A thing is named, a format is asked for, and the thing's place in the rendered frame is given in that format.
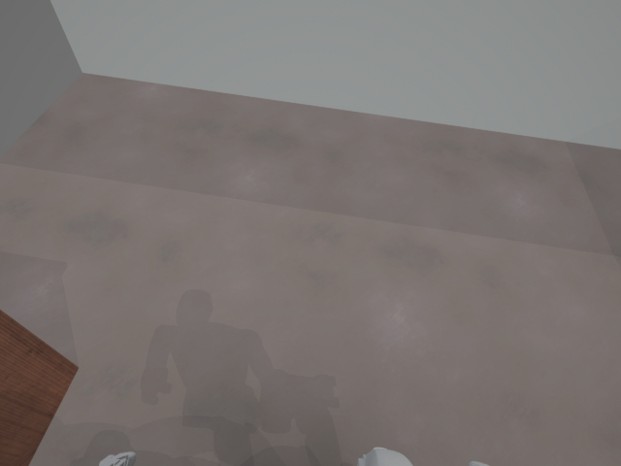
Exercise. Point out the table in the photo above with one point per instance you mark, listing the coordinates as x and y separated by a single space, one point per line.
34 379

